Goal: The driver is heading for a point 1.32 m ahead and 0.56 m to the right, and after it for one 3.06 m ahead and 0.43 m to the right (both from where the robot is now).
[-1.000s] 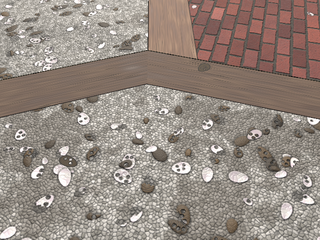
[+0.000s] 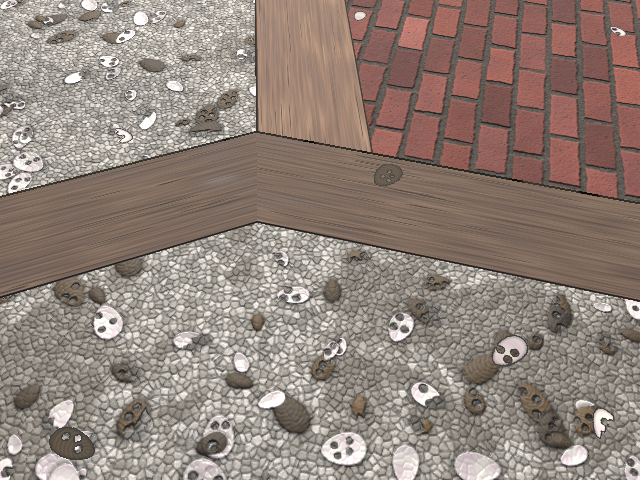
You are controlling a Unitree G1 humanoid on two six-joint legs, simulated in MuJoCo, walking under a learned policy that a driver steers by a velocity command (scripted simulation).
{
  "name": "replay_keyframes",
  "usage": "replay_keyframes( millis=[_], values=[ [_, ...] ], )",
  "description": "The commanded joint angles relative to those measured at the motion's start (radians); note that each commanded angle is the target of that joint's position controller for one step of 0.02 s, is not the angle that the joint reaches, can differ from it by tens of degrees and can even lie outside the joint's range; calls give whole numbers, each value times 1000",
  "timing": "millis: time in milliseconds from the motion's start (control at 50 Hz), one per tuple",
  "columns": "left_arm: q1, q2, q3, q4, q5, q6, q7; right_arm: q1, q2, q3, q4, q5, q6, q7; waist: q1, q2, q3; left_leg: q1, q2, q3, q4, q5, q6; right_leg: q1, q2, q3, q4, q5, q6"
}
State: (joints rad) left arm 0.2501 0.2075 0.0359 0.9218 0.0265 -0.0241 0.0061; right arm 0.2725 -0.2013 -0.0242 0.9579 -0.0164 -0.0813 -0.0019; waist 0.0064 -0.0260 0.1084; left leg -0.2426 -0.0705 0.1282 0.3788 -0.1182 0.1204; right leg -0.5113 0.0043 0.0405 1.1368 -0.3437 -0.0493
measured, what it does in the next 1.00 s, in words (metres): walks ahead, turning right: right foot, then left foot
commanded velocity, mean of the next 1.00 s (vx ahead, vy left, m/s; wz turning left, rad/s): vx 0.11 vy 0.00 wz -0.49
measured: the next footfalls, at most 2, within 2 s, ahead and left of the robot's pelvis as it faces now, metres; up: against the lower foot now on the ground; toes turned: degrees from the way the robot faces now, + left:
right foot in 0.32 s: +0.08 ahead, -0.12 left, +0.00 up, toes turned -13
left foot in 0.82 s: +0.20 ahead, +0.04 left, +0.00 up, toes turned -30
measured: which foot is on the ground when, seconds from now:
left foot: down 0.00-0.34, up 0.36-0.80, down 0.82-1.00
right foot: up 0.00-0.30, down 0.32-0.82, up 0.84-1.00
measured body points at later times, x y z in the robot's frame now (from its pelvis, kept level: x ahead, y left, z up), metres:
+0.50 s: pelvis +0.05 -0.04 +0.00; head +0.07 -0.07 +0.45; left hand +0.21 +0.19 -0.11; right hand +0.05 -0.32 -0.14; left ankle +0.07 +0.08 -0.67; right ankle +0.04 -0.11 -0.74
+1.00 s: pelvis +0.12 -0.02 +0.01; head +0.16 -0.01 +0.45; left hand +0.34 +0.17 -0.13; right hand +0.09 -0.31 -0.09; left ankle +0.16 +0.06 -0.74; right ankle +0.05 -0.13 -0.67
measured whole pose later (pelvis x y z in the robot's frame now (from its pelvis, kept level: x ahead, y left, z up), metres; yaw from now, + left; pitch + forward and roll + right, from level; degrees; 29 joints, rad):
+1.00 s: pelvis +0.12 -0.02 +0.01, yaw -31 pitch +0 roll -1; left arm 0.25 0.30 0.09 0.81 0.03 0.02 -0.01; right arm 0.22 -0.23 -0.02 0.77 -0.02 -0.03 -0.03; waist 0.01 -0.06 0.04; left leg -0.19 -0.01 0.03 0.40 -0.22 0.04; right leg -0.46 0.10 0.11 1.00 -0.41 0.00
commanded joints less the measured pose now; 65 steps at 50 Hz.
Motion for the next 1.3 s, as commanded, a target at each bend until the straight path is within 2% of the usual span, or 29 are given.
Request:
replay_keyframes(
  millis=[20, 140, 260, 300, 320, 340, 360, 380, 420, 460, 500, 580, 620, 680, 740, 800, 820, 840, 860, 880, 920, 960, 1020, 1160, 1200, 1220, 1240, 1260, 1300],
  values=[
    [143, 46, 15, -4, 3, 32, -2, -1, -111, -15, -52, -5, -11, -12, 54, 89, -119, -55, 303, -117, -147, 521, 125, 112, -26, -19, -67, 66, 7],
    [-36, 43, 9, -75, 6, 57, -14, 51, -143, -26, -52, -4, 27, -33, -10, 104, -98, 5, 328, -97, -158, 142, 122, 75, -45, -73, -288, 96, 21],
    [-75, 42, 14, -127, -4, 52, -15, 72, -186, -49, -53, -9, 61, -43, -42, 113, -112, 118, 388, -105, -34, 205, 124, 103, -15, -122, -441, -75, 4],
    [-42, 36, 15, -133, -9, 36, -14, 62, -202, -60, -50, -4, 72, -48, -14, 92, -127, 109, 374, -68, 62, 203, 71, 202, 1, -126, -628, 29, -15],
    [-13, 66, 23, -128, -8, 25, -10, 88, -193, -62, -45, -9, 77, -46, -7, 41, -144, 67, 343, -32, 148, 135, 11, 289, -15, -65, -743, 124, -29],
    [33, 164, 47, -129, 8, 15, 1, 99, -139, -51, -73, -11, 80, -38, -10, -156, -175, -84, 259, 55, 382, -99, -61, 418, -205, 186, -826, 327, -74],
    [78, 266, 78, -125, -2, 22, 6, 5, -87, -35, -136, 11, 87, -49, 43, -308, -117, -334, 54, 44, 531, -521, -117, 437, -405, 460, -843, 663, -256],
    [147, 224, 75, -100, -13, 29, 9, -32, -135, -43, -134, -6, 102, -48, 56, -114, -121, -355, 90, -79, 680, -522, -132, 456, -379, 386, -815, 727, -307],
    [21, 175, 61, -126, -16, 44, 15, -33, -121, -45, -130, 9, 100, -36, -6, -37, -91, -365, 108, -135, 690, -364, -141, 406, -253, 254, -819, 643, -240],
    [-50, 153, 54, -159, -21, 45, 15, -24, -146, -52, -128, -14, 100, -28, -25, -56, -135, -351, 97, -133, 701, -279, -148, 429, -191, 204, -804, 707, -209],
    [-23, 166, 58, -159, -23, 36, 8, -20, -137, -52, -137, -10, 107, -25, -22, -29, -177, -332, 87, -138, 710, -256, -157, 438, -185, 204, -793, 738, -210],
    [53, 185, 68, -141, -11, 31, 3, -107, -141, -50, -179, -18, 110, -8, 26, -89, -134, -379, 98, -149, 560, -231, -167, 429, -161, 337, -926, -16, -222],
    [74, 199, 72, -138, -6, 26, -1, -151, -145, -50, -199, -17, 100, -1, 42, -96, -99, -386, 92, -154, 483, -228, -169, 419, -168, 391, -957, -122, -229],
    [93, 221, 81, -136, -2, 13, -6, -186, -132, -43, -219, -13, 76, 4, 52, -76, -96, -333, 79, -159, 385, -233, -159, 396, -164, 418, -940, -118, -234],
    [76, 231, 86, -144, 2, 11, -11, -179, -129, -37, -238, 1, 58, -8, 36, -83, -88, -224, 41, -153, 307, -276, -137, 332, -137, 420, -859, 93, -224],
    [-8, 227, 89, -169, -12, 20, -10, -49, -119, -30, -227, 14, 42, -30, -62, -74, -119, 52, 9, -139, 62, -149, -117, 206, -68, 403, -725, 281, -139],
    [-22, 192, 80, -180, -21, 18, -5, -1, -155, -39, -221, 6, 34, -41, -83, -34, -139, 193, 71, -182, -20, -99, -110, 113, -13, 370, -643, 191, -83],
    [4, 90, 53, -201, -27, 13, -3, 54, -237, -52, -223, -15, 31, -53, -75, 173, -186, 302, 332, -426, -136, -230, -69, 11, 87, 217, -409, -81, -22],
    [25, 122, 59, -216, -10, 19, 4, 16, -332, -70, -237, -15, 43, -53, -45, 283, -138, 226, 492, -698, -195, -188, 37, -126, 191, 80, -282, -278, -7],
    [62, 183, 71, -199, 14, 23, 3, 3, -280, -62, -240, -8, 50, -47, -13, 196, -107, 179, 489, -670, -163, -109, 96, -106, 100, 98, -161, -249, -1],
    [74, 171, 73, -154, 7, 33, -9, -77, -163, -30, -255, 4, 46, -33, 21, 106, -49, 114, 358, -441, -136, 70, 68, -61, 71, 97, -112, -131, 26],
    [93, 150, 66, -137, 6, 43, -20, -76, -154, -25, -250, -2, 37, -33, 26, 170, -95, 130, 294, -307, -100, 393, 60, -18, 85, 67, -71, -60, 54],
    [50, 130, 54, -142, -7, 53, -26, -32, -153, -24, -221, -3, 28, -25, 16, 154, -141, 160, 282, -224, -52, 618, 70, 21, 91, 58, -125, -23, 72],
    [-63, 99, 13, -146, -16, 67, -13, 20, -189, -29, -170, -2, 56, -14, -33, 201, -143, 132, 280, -229, 8, 511, 81, 231, 54, -64, -529, -5, 51],
    [-35, 93, 4, -130, -12, 52, -3, 9, -185, -27, -157, 8, 67, -17, 9, 145, -129, 63, 265, -232, 54, 390, 30, 380, 33, -46, -795, 203, 23],
    [-21, 132, 8, -123, 3, 39, 8, 24, -161, -19, -159, 7, 63, -17, 8, 85, -160, -10, 248, -228, 73, 264, -20, 513, -50, 56, -842, 310, 8],
    [16, 207, 16, -122, 14, 28, 17, 65, -109, -6, -184, 3, 59, -13, -22, -80, -218, -91, 178, -167, 167, -55, -64, 630, -257, 260, -811, 600, -36],
    [-33, 169, 3, -102, -17, 27, 23, 89, -67, 8, -147, 18, 77, -20, -31, -160, -190, 1, 116, -119, 102, -284, -82, 457, -303, 260, -796, 664, -151],
    [-120, 108, -18, -112, -15, 18, 20, 48, -112, -1, -122, 1, 89, -25, -41, -111, -121, 65, 113, -133, 29, -178, -92, 381, -198, 198, -805, 474, -99]
  ],
)
Velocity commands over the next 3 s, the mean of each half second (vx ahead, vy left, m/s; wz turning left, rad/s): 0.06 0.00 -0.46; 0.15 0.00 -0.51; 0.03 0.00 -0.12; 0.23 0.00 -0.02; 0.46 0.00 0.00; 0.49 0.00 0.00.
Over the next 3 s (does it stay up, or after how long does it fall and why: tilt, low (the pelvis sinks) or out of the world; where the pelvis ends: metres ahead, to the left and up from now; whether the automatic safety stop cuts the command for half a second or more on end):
stays up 0.69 -0.35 0.00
